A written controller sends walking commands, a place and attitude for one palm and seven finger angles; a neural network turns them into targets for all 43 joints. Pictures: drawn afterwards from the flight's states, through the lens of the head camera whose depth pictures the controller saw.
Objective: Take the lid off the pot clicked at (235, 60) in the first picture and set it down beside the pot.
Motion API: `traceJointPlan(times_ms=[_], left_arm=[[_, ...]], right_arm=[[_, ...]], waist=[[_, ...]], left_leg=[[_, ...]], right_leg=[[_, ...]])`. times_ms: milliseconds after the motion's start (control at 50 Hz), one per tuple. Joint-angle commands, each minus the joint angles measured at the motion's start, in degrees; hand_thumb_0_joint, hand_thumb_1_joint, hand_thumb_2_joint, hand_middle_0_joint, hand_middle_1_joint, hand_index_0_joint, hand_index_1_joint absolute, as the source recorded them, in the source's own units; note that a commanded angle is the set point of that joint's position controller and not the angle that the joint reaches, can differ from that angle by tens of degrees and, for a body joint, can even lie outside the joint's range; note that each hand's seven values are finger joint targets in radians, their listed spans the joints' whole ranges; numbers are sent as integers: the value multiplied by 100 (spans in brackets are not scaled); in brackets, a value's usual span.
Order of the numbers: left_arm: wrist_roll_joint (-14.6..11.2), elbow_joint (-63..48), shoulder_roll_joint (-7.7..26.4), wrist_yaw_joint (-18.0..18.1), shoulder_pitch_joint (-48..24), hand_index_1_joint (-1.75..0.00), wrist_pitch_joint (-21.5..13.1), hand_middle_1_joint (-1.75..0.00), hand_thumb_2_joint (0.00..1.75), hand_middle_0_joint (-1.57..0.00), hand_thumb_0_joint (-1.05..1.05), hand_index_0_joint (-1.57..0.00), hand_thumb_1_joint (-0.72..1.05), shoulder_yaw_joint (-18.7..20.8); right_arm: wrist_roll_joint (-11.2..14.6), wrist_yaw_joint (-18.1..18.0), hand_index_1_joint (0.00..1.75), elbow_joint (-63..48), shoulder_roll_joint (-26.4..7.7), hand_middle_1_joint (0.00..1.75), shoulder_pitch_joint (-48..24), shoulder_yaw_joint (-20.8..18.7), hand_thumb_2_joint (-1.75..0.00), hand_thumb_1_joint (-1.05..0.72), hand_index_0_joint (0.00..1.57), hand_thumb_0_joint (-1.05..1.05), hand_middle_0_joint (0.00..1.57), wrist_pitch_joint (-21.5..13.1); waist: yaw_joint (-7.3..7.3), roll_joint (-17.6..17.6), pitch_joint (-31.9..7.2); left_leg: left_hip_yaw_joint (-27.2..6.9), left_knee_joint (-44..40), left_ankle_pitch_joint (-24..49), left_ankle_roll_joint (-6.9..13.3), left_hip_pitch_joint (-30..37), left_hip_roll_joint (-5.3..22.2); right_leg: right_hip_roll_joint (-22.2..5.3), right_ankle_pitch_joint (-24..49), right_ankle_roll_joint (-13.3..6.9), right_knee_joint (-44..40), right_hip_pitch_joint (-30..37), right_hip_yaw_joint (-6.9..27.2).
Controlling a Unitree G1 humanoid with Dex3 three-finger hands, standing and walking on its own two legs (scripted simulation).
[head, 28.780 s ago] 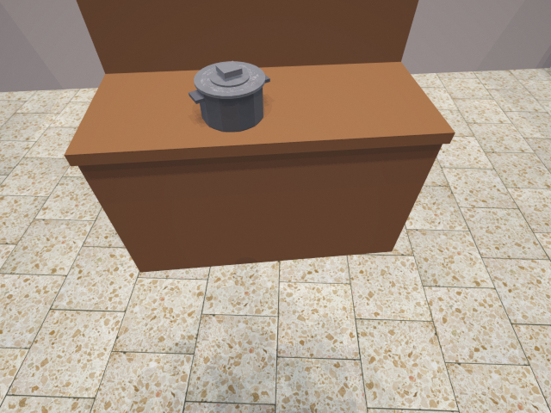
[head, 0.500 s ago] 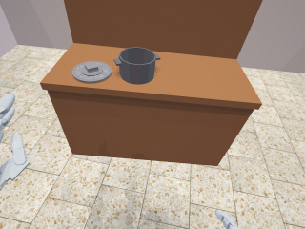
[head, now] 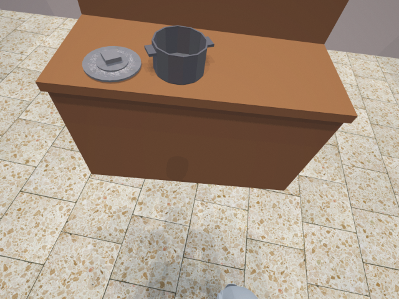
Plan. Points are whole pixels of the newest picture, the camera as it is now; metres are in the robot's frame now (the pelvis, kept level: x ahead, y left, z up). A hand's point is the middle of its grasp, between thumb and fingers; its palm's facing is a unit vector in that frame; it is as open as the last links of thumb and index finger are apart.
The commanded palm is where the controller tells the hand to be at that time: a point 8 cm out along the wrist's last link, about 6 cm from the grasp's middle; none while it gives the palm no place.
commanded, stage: stop stepping back and stand still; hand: left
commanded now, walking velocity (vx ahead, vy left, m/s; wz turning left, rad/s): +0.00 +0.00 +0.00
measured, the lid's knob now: (111, 56) +0.86 +0.31 -0.06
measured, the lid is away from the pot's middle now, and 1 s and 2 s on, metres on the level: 0.24 0.24 0.24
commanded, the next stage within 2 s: let the arm hang, fingers relaxed in 0.46 s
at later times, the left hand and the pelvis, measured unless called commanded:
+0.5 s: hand (123, 292) +0.16 +0.16 -0.17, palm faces -0.01 -0.98 -0.21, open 7.4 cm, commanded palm none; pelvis +0.05 -0.02 +0.00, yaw -1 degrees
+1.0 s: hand out of the picture +0.05 +0.16 -0.18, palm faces +0.00 -0.98 -0.19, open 7.3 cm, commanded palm none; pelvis +0.03 -0.01 +0.00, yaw -1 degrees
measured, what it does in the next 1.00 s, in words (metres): steps on the spot: right foot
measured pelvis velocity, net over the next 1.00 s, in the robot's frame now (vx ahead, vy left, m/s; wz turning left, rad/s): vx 0.03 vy -0.01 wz -0.02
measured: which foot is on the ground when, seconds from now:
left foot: down 0.00-1.00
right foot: up 0.00-0.04, down 0.06-1.00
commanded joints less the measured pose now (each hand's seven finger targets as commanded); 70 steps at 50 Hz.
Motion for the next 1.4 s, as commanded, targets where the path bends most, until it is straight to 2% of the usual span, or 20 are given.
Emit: traceJointPlan(times_ms=[0, 20, 40, 60, 80, 100, 120, 140, 200, 220, 240, 300, 400, 480, 640, 720, 820, 940, 1040, 1380], left_arm=[[-65, -136, 282, 142, -46, -30, -356, -30, 90, -20, 0, -20, 90, 25], [-51, 2, 398, 211, 143, -30, -397, -30, 90, -20, 0, -20, 90, 56], [-33, 105, 569, 252, 222, -30, -417, -30, 90, -20, 0, -20, 90, 86], [-8, 165, 692, 269, 206, -30, -412, -30, 90, -20, 0, -20, 90, 107], [-33, 248, 548, 298, 194, -30, -461, -30, 90, -20, 0, -20, 90, 157], [-40, 312, 478, 337, 101, -30, -455, -30, 90, -20, 0, -20, 90, 159], [-49, 332, 357, 366, 6, -30, -443, -30, 90, -20, 0, -20, 90, 160], [-51, 340, 292, 386, -41, -30, -437, -30, 90, -20, 0, -20, 90, 175], [-75, 347, 98, 424, -119, -30, -428, -30, 90, -20, 0, -20, 90, 194], [-85, 343, 120, 434, -149, -30, -427, -30, 90, -20, 0, -20, 90, 214], [-84, 352, 140, 449, -156, -30, -414, -30, 90, -20, 0, -20, 90, 238], [-52, 327, 131, 490, -293, -30, -356, -30, 90, -20, 0, -20, 90, 254], [-15, 174, 162, 502, -446, -30, -301, -30, 90, -20, 0, -20, 90, 266], [-33, 88, 250, 492, -410, -30, -319, -30, 90, -20, 0, -20, 90, 292], [-20, 219, 224, 410, -474, -30, -318, -30, 90, -20, 0, -20, 90, 211], [-18, 338, 215, 386, -383, -30, -347, -30, 90, -20, 0, -20, 90, 191], [-26, 514, 115, 374, -213, -30, -372, -30, 90, -20, 0, -20, 90, 164], [-32, 718, -34, 376, 28, -30, -377, -30, 90, -20, 0, -20, 90, 123], [-32, 837, -152, 382, 186, -30, -378, -30, 90, -20, 0, -20, 90, 95], [-18, 935, -261, 418, 429, -30, -408, -30, 90, -20, 0, -20, 90, 115]], right_arm=[[101, -2, 30, -172, -706, 30, -160, -163, -90, -90, 20, 0, 20, -123], [115, 7, 30, -159, -510, 30, -157, -122, -90, -90, 20, 0, 20, -128], [137, 35, 30, -92, -377, 30, -55, -108, -90, -90, 20, 0, 20, -129], [140, 71, 30, -38, -275, 30, 27, -116, -90, -90, 20, 0, 20, -120], [129, 40, 30, 60, -209, 30, 30, -144, -90, -90, 20, 0, 20, -92], [148, 24, 30, 115, -286, 30, 35, -198, -90, -90, 20, 0, 20, -66], [154, 16, 30, 186, -340, 30, -53, -212, -90, -90, 20, 0, 20, -53], [153, 10, 30, 258, -344, 30, -120, -214, -90, -90, 20, 0, 20, -64], [147, -55, 30, 396, -375, 30, -279, -258, -90, -90, 20, 0, 20, -103], [158, -95, 30, 402, -389, 30, -349, -273, -90, -90, 20, 0, 20, -82], [164, -123, 30, 388, -404, 30, -420, -299, -90, -90, 20, 0, 20, -53], [179, -143, 30, 352, -406, 30, -724, -363, -90, -90, 20, 0, 20, 19], [143, -111, 30, 210, -448, 30, -995, -376, -90, -90, 20, 0, 20, 86], [137, -124, 30, 98, -582, 30, -1052, -394, -90, -90, 20, 0, 20, 79], [111, -29, 30, 180, -508, 30, -1186, -270, -90, -90, 20, 0, 20, 73], [111, 0, 30, 312, -470, 30, -1065, -225, -90, -90, 20, 0, 20, 63], [113, -4, 30, 489, -405, 30, -868, -178, -90, -90, 20, 0, 20, 19], [120, -33, 30, 627, -307, 30, -685, -166, -90, -90, 20, 0, 20, -13], [124, -64, 30, 702, -240, 30, -548, -154, -90, -90, 20, 0, 20, -46], [140, -94, 30, 733, -111, 30, -527, -192, -90, -90, 20, 0, 20, -79]], waist=[[238, 651, -500], [249, 311, -396], [177, 309, -417], [100, 411, -340], [77, -422, -654], [25, -945, -696], [25, -939, -557], [24, -566, -446], [63, 580, -529], [76, 735, -561], [80, 672, -614], [82, 343, -539], [98, 311, -443], [95, 497, -913], [136, 237, -211], [128, 201, -51], [140, 324, 12], [166, 334, 79], [172, 545, 66], [171, 308, 83]], left_leg=[[-522, -428, 1092, 249, -385, 527], [-250, -122, 654, 80, -485, 207], [-106, 39, -19, -7, -448, -25], [-122, 72, -199, 3, -225, -153], [-132, 296, 161, -27, -128, -42], [-176, 382, 231, -31, -141, -49], [-237, 236, 372, -30, -78, -21], [-274, 39, 805, -24, 101, 59], [-316, -189, 3635, 17, 1037, 416], [-230, -101, 4402, -1, 1239, 470], [-181, -37, 4689, -29, 1348, 481], [-202, -115, 4194, -51, 1327, 462], [-255, -335, 3131, -40, 1154, 457], [-175, -145, 3686, -54, 1397, 475], [-270, -754, 1207, -21, 831, 384], [-288, -891, 578, -5, 708, 326], [-329, -997, 550, 27, 655, 342], [-383, -1043, 682, 70, 627, 390], [-394, -1093, 910, 108, 700, 449], [-292, -847, 1321, 111, 832, 388]], right_leg=[[-15, 1082, -224, -1790, 2003, 344], [-498, 1743, -478, -1890, 2033, 995], [-912, 1907, -684, -2069, 1950, 1428], [-1016, 1622, -730, -2125, 1646, 1528], [-804, 2298, -749, -2086, 1967, 1561], [-732, 2660, -731, -2071, 2121, 1407], [-693, 2906, -683, -2082, 2074, 1278], [-613, 3179, -611, -1963, 2016, 1107], [-256, 3706, -367, -1315, 1694, 534], [-274, 3868, -311, -1305, 1666, 443], [-275, 3995, -284, -1297, 1698, 393], [-314, 4046, -283, -1387, 1649, 478], [-362, 3540, -291, -1614, 1575, 636], [-398, 4044, -327, -1446, 1808, 628], [-300, 2222, -288, -2219, 1658, 782], [-272, 1472, -289, -2514, 1568, 870], [-223, 1212, -290, -2557, 1541, 806], [-196, 1335, -281, -2441, 1527, 653], [-173, 1508, -272, -2290, 1501, 569], [-218, 2065, -286, -2139, 1515, 631]])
